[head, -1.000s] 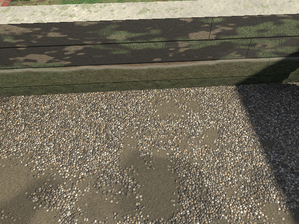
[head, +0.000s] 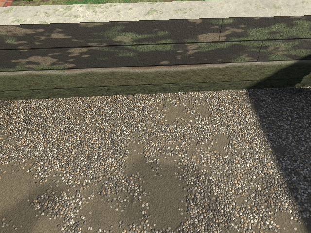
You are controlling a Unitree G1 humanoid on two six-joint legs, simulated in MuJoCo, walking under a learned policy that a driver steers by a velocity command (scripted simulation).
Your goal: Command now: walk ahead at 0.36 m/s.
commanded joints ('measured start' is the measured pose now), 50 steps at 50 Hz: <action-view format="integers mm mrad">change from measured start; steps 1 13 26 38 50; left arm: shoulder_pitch -102 -17 -9 -34 -43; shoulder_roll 60 85 111 130 119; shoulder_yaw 14 21 43 55 50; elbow -97 2 -3 -43 -59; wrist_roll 9 -17 -7 0 4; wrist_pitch -18 -32 6 1 -12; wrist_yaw -9 -5 10 -2 -8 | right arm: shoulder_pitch -111 -16 -3 -12 -52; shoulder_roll -67 -74 -97 -110 -107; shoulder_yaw -13 -26 -34 -39 -47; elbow -104 -9 -18 -64 -99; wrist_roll -1 9 8 -8 -2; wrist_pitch -8 -11 -14 0 13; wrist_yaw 2 -2 -7 13 13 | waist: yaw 9 -19 2 -11 -18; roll -9 2 1 -16 15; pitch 21 -72 -68 -53 -40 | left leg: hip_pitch -53 105 7 -80 -81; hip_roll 65 87 84 54 70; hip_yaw -78 -82 -63 -48 -84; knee -95 -282 -217 -148 -169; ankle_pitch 470 377 429 279 293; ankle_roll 20 4 19 26 39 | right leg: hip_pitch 1 132 137 70 34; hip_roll -81 -112 -106 -115 -83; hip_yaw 79 140 126 150 131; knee -110 -315 -244 -185 -172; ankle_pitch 415 427 467 378 249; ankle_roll -21 -21 -42 -64 -33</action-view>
